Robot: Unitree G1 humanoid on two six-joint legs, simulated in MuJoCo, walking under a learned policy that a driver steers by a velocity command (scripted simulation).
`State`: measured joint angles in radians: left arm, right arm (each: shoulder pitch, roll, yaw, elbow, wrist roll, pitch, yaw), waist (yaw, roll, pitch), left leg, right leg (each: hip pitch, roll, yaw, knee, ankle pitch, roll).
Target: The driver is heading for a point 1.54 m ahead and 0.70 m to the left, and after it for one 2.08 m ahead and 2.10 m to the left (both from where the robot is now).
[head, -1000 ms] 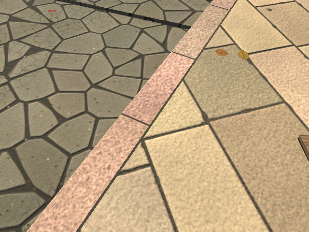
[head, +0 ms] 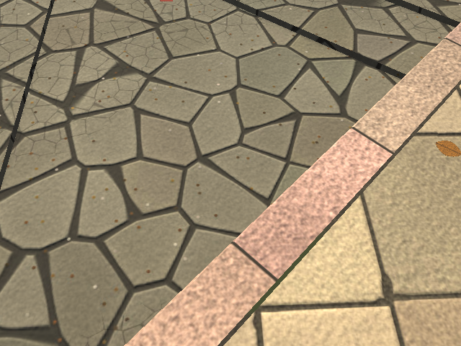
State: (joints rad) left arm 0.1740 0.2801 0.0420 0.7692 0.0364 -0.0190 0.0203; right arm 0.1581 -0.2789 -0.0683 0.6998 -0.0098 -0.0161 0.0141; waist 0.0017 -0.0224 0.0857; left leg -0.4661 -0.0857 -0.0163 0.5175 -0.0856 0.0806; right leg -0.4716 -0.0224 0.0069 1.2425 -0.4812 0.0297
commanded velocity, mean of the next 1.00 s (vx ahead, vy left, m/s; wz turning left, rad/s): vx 0.08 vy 0.00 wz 0.56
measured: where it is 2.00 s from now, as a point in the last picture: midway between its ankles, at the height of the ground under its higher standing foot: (97, 344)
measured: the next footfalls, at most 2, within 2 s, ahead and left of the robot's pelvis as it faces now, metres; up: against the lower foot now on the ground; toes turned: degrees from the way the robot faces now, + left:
right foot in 0.34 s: +0.11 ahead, -0.13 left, +0.00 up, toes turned +16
left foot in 0.88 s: +0.00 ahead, +0.11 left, +0.00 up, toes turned +34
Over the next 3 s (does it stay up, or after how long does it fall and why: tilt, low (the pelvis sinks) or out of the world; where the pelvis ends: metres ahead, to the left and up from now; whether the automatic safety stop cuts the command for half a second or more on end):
stays up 1.04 0.61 -0.16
